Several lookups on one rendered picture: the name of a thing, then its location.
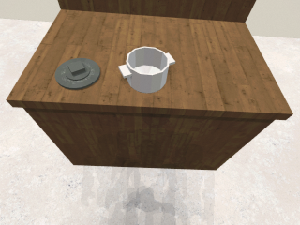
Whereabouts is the pot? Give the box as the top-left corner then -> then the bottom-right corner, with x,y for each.
118,46 -> 175,94

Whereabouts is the knob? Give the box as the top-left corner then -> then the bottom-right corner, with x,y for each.
67,61 -> 85,76

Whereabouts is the lid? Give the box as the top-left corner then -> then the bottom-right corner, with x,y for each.
54,58 -> 100,90

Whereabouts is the table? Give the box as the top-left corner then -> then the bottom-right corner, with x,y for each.
6,0 -> 293,171

